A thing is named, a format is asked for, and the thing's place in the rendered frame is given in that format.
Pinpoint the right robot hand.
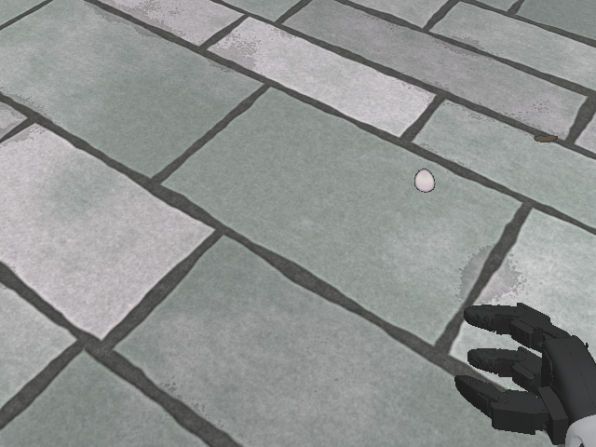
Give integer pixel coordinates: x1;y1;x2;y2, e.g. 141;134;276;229
454;303;596;445

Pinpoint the robot right forearm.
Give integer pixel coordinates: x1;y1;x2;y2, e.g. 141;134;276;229
565;414;596;447

